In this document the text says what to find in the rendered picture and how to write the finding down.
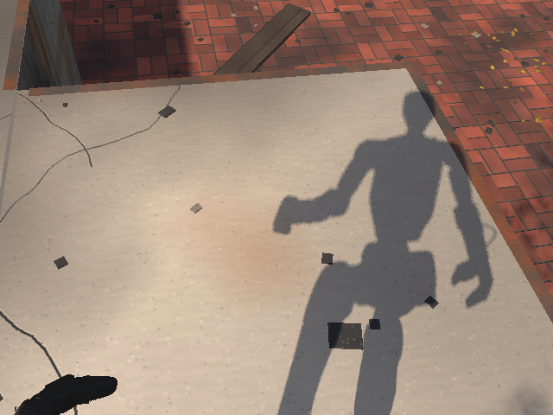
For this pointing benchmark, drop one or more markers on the left robot hand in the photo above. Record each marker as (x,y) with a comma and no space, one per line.
(66,392)

